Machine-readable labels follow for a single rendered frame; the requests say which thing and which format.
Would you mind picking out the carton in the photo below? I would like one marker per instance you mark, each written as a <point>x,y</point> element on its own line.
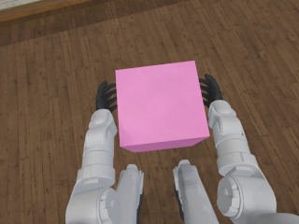
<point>160,107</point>

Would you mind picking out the robot left forearm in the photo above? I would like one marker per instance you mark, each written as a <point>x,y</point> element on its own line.
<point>98,154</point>

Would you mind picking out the robot right forearm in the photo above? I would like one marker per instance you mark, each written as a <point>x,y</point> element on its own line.
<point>234,157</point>

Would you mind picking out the robot right thigh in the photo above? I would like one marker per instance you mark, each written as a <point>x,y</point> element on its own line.
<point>197,208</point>

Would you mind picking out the robot right foot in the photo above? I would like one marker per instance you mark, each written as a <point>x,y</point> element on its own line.
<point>181,213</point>

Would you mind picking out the right robot hand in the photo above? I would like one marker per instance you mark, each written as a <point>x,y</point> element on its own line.
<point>212,89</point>

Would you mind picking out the robot right upper arm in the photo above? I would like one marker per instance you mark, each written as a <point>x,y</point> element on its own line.
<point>250,200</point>

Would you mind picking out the left robot hand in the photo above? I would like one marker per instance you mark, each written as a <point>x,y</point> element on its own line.
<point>102,96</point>

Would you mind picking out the robot left upper arm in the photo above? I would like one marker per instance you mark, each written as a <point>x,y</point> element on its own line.
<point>94,206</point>

